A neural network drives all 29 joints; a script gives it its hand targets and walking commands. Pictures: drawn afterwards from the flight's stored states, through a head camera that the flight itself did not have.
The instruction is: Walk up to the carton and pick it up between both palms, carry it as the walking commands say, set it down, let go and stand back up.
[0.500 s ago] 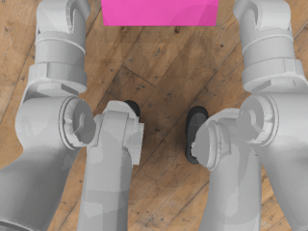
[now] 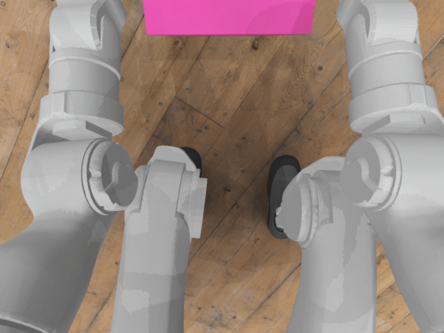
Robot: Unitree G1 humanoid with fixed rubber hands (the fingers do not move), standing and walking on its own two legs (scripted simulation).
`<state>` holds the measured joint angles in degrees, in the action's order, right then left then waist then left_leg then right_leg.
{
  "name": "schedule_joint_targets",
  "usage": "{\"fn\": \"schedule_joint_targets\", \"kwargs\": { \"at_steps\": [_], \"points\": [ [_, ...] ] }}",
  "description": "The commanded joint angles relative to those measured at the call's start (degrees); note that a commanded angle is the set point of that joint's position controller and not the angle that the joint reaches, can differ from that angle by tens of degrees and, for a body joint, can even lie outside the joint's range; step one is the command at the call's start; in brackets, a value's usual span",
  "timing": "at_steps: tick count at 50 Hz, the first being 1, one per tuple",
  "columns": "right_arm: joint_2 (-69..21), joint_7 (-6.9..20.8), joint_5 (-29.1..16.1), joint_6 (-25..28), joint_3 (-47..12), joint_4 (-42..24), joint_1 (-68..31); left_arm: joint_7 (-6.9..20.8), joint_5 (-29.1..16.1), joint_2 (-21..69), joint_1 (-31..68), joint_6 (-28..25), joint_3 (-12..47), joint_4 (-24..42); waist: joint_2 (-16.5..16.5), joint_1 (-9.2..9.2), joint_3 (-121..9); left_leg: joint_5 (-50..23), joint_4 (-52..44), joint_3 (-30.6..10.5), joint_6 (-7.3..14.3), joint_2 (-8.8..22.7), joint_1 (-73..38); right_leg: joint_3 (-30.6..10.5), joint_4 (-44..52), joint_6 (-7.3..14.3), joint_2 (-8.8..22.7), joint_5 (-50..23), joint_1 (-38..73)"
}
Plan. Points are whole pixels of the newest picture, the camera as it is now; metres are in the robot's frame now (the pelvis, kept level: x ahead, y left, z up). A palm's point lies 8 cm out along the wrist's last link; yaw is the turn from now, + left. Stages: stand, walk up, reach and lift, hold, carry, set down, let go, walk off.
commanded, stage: set down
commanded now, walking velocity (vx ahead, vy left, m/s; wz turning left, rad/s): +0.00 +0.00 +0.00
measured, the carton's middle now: out of the picture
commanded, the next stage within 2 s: none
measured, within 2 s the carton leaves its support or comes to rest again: neither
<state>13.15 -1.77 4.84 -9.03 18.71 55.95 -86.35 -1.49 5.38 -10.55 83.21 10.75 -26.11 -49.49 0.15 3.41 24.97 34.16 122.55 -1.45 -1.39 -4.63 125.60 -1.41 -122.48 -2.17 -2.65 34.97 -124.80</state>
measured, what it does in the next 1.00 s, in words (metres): stands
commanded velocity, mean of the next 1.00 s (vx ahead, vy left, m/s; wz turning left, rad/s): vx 0.00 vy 0.00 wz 0.00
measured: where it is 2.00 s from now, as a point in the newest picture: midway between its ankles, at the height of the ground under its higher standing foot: (231, 206)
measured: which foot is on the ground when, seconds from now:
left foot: down 0.00-1.00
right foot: down 0.00-1.00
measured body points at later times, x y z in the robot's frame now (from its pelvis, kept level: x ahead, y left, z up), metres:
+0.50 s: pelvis +0.00 +0.00 +0.00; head +0.38 +0.02 +0.22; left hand +0.53 +0.19 -0.21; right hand +0.56 -0.14 -0.21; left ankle +0.10 +0.12 -0.36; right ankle +0.10 -0.12 -0.36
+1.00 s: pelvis -0.02 +0.00 +0.00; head +0.36 +0.02 +0.23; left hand +0.53 +0.21 -0.18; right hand +0.57 -0.16 -0.17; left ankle +0.10 +0.12 -0.36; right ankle +0.10 -0.12 -0.36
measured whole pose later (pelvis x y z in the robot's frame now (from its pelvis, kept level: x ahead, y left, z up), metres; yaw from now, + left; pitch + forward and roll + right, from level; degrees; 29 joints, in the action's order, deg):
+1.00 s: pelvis -0.02 +0.00 +0.00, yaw +0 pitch +31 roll -1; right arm 23.8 -6.2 -10.7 -8.1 9.1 58.5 -86.7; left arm -8.9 -6.6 -17.6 82.9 6.9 -12.5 -55.0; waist 0.0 3.6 30.2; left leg 32.5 123.2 -1.4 -1.6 -4.6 121.4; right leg -1.4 -123.1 -2.3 -2.7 33.3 -120.6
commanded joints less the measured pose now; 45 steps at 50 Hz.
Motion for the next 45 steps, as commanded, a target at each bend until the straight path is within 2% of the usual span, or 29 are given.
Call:
{"fn": "schedule_joint_targets", "kwargs": {
  "at_steps": [1, 3, 4, 5, 6, 7, 10, 11, 12, 13, 17, 19, 20, 21, 22, 23, 24, 25, 27, 28, 29, 31, 36, 37, 38, 40, 42, 43, 45],
  "points": [
    [-36.88, 11.58, -0.05, 0.93, -13.12, 1.95, -16.68, 12.87, -0.66, 41.37, 15.91, 0.21, 18.87, -8.2, -1.26, -2.9, -51.11, -20.75, -4.87, 2.22, -0.7, -1.98, -24.21, 3.86, 3.77, 2.62, -3.33, -16.16, 16.68],
    [-34.93, 11.08, 0.07, 0.87, -11.77, 4.49, -14.11, 11.85, 1.01, 38.35, 13.0, 0.23, 17.31, -9.32, -0.79, -1.32, -52.03, -20.2, -4.62, 3.0, -1.11, -2.13, -23.62, 3.91, 3.51, 2.29, -3.06, -17.03, 19.46],
    [-32.94, 10.38, 0.3, 1.58, -12.43, 1.83, -17.11, 11.56, -0.78, 38.95, 15.25, -0.32, 17.59, -8.14, 0.76, -3.56, -54.16, -19.62, -5.02, 2.36, -1.0, -2.25, -25.21, 4.47, 3.92, 2.19, -2.72, -15.48, 19.65],
    [-34.1, 10.15, 0.8, 1.29, -11.95, 2.75, -15.54, 10.91, 0.42, 37.26, 13.4, -0.64, 16.43, -8.93, 1.0, -1.47, -54.1, -19.95, -4.94, 2.9, -0.68, -2.56, -26.2, 3.95, 4.47, 1.97, -2.83, -14.58, 19.56],
    [-30.53, 9.47, 0.35, 2.09, -12.09, 1.82, -16.54, 10.52, -0.86, 35.52, 15.2, -1.13, 17.62, -7.76, 0.61, -3.47, -55.22, -19.26, -4.84, 2.46, -0.87, -1.98, -26.12, 4.66, 3.67, 2.13, -2.81, -15.07, 20.17],
    [-30.65, 9.13, -0.38, 2.1, -12.45, 1.62, -16.3, 9.92, -0.74, 33.14, 13.78, -1.57, 17.41, -7.89, 2.35, -2.22, -56.87, -20.6, -4.34, 2.63, -0.55, -1.85, -26.47, 4.25, 3.84, 1.78, -2.82, -17.28, 22.33],
    [-21.48, 7.2, -0.55, 3.01, -10.51, 4.88, -10.7, 7.48, 0.67, 24.41, 8.87, -2.22, 14.46, -10.4, 1.84, -0.84, -55.81, -23.5, -4.3, 2.67, -1.47, -1.18, -27.81, 4.76, 3.1, 0.83, -2.72, -19.01, 20.91],
    [-18.78, 6.29, -1.21, 3.68, -9.66, 1.97, -11.63, 6.46, -0.36, 21.9, 10.79, -2.74, 14.83, -8.21, -1.54, -1.07, -57.62, -23.98, -4.92, 2.58, -1.54, -1.3, -31.03, 4.24, 3.91, 1.6, -2.5, -18.85, 21.23],
    [-11.01, 4.72, -0.52, 4.5, -8.35, 2.42, -12.21, 4.75, -0.23, 16.94, 8.88, -3.26, 12.72, -10.12, -0.53, -2.77, -58.47, -23.86, -4.76, 1.9, -1.8, -0.93, -31.93, 5.25, 3.06, 0.99, -2.05, -18.0, 21.25],
    [-6.68, 3.44, -0.26, 4.48, -6.71, 4.36, -9.09, 3.34, 1.26, 10.74, 8.51, -3.85, 10.06, -9.62, -0.53, -0.54, -58.82, -22.1, -5.36, 2.68, -2.38, -0.95, -31.14, 4.34, 4.13, 0.91, -1.9, -17.09, 22.52],
    [13.67, -3.54, -1.53, 6.48, -5.25, 0.9, -10.91, -3.45, -1.66, -10.66, 8.2, -7.19, 7.56, -7.97, 0.23, -2.19, -64.06, -25.61, -4.87, 2.38, -2.29, -0.19, -31.94, 3.26, 3.79, 0.04, -1.66, -21.79, 25.45],
    [12.55, -4.34, -5.65, 6.93, -7.65, 3.4, -10.44, -4.4, -4.67, -10.55, 9.45, -8.17, 10.58, -7.4, -2.37, -0.56, -69.3, -28.38, -4.73, 2.85, -2.71, 0.13, -32.56, 2.15, 3.67, -0.01, -1.11, -23.94, 26.84],
    [13.79, -4.5, -6.55, 7.82, -9.54, -1.3, -13.62, -4.8, -6.78, -11.11, 9.54, -8.74, 11.18, -6.67, 0.32, -0.93, -71.12, -30.95, -3.97, 2.0, -1.98, 0.11, -33.85, 2.07, 3.06, -0.01, -0.86, -26.36, 28.52],
    [11.28, -4.36, -9.3, 7.94, -12.91, -0.34, -14.68, -5.35, -8.27, -12.52, 12.91, -9.34, 11.48, -6.2, 2.6, 2.03, -73.98, -32.08, -3.47, 2.9, -1.83, 0.26, -35.28, 2.28, 2.73, -0.69, -0.8, -26.31, 28.62],
    [13.69, -4.78, -9.91, 8.17, -12.71, -3.34, -17.23, -5.93, -9.14, -15.6, 14.17, -9.51, 11.75, -3.37, 3.96, 1.3, -76.94, -33.16, -3.17, 1.98, -1.52, 0.99, -34.03, 1.54, 1.8, -0.66, -0.43, -29.8, 31.18],
    [11.74, -4.3, -11.35, 7.66, -15.47, 0.28, -16.48, -5.71, -9.9, -14.9, 14.1, -10.05, 12.69, -6.09, 2.95, 2.77, -74.68, -33.17, -3.02, 2.81, -1.31, 0.93, -33.24, 1.02, 1.8, -0.59, -0.25, -29.13, 29.99],
    [12.88, -4.74, -12.19, 7.79, -14.55, 0.66, -16.89, -5.82, -11.0, -15.35, 15.48, -10.18, 13.8, -4.47, 2.15, 1.02, -77.1, -32.21, -3.18, 2.84, -1.26, 1.45, -34.37, 0.94, 2.34, -0.37, -0.36, -28.8, 32.07],
    [12.49, -4.34, -13.1, 7.4, -15.6, 2.89, -16.29, -6.1, -9.78, -17.27, 13.8, -10.07, 11.71, -7.18, 3.42, 3.6, -74.72, -30.27, -3.43, 3.13, -0.95, 1.7, -32.63, 0.52, 2.7, -0.57, 0.04, -26.11, 29.85],
    [14.17, -4.2, -12.51, 7.28, -13.56, 6.25, -15.8, -5.85, -10.6, -16.82, 14.67, -9.85, 13.24, -8.56, 1.55, 0.97, -69.62, -28.21, -4.22, 2.7, -1.02, 1.88, -33.25, 1.06, 3.4, -0.23, -0.17, -21.8, 23.81],
    [12.45, -3.8, -15.07, 7.29, -16.11, 4.46, -16.83, -5.83, -11.33, -17.86, 14.13, -9.85, 12.22, -9.03, 4.74, 3.7, -71.86, -28.35, -3.6, 2.63, -0.4, 1.93, -33.89, 1.09, 3.47, -0.73, 0.22, -21.42, 26.22],
    [13.43, -3.5, -14.95, 6.77, -16.13, 7.23, -16.78, -5.35, -11.56, -16.09, 14.15, -9.19, 12.96, -11.07, 2.3, 2.31, -68.96, -25.02, -4.18, 3.1, -0.71, 2.47, -30.27, 0.72, 3.86, 0.09, 0.15, -20.52, 26.05],
    [15.77, -3.57, -12.99, 6.83, -14.91, 9.52, -16.09, -5.41, -10.56, -17.75, 13.3, -9.6, 9.95, -12.1, 3.63, 3.76, -65.39, -23.22, -3.85, 3.56, -1.17, 1.93, -26.01, 0.04, 3.46, 0.01, 0.65, -18.53, 24.92],
    [19.08, -3.24, -14.31, 8.14, -14.73, 2.0, -21.28, -4.49, -15.14, -15.59, 15.41, -9.1, 15.09, -8.48, 4.11, -0.04, -71.47, -24.43, -4.14, 2.32, -0.92, 2.43, -31.25, 1.95, 2.72, 0.48, 0.7, -19.48, 27.27],
    [19.24, -3.14, -14.07, 7.13, -13.47, 6.36, -19.64, -4.83, -13.56, -17.38, 16.21, -8.76, 15.19, -9.5, 1.11, 0.75, -70.35, -22.3, -5.19, 2.4, -1.28, 2.87, -32.25, 2.03, 2.61, 0.55, 0.77, -17.4, 27.15],
    [20.27, -3.23, -13.31, 7.38, -13.5, -0.23, -21.5, -5.02, -16.2, -17.78, 17.73, -8.91, 15.72, -3.78, 2.95, -1.05, -76.88, -25.5, -4.83, 2.18, -0.92, 2.33, -35.92, 2.66, 2.76, 0.64, 0.49, -19.94, 28.93],
    [19.16, -4.1, -16.1, 7.18, -14.35, -8.46, -23.56, -6.44, -15.45, -21.41, 19.77, -9.19, 14.13, 4.15, 2.95, 2.04, -89.73, -29.51, -5.28, 3.52, -0.84, 2.08, -43.9, 2.98, 4.07, 0.37, -0.32, -22.64, 34.75],
    [16.77, -4.15, -16.97, 5.79, -16.78, -4.07, -22.88, -6.96, -16.43, -20.43, 19.14, -8.01, 15.3, 0.54, 3.9, 2.98, -89.56, -27.99, -6.36, 4.5, -0.55, 1.81, -41.19, 2.94, 5.02, 0.14, -0.48, -22.11, 36.78],
    [18.36, -4.6, -15.98, 5.44, -16.32, -9.97, -22.95, -6.9, -17.27, -20.9, 18.39, -7.78, 14.59, 5.38, 6.43, 2.35, -95.46, -28.37, -6.32, 4.37, -0.15, 1.49, -41.79, 3.0, 4.89, 0.29, -0.49, -23.84, 42.19],
    [17.45, -4.98, -17.49, 4.29, -16.21, -12.87, -20.65, -7.96, -17.98, -20.92, 18.11, -7.17, 16.04, 13.52, 4.22, 2.47, -108.93, -33.32, -6.53, 5.24, -0.5, 0.68, -49.73, 3.68, 4.84, 0.15, -0.89, -28.91, 48.27]
  ]
}}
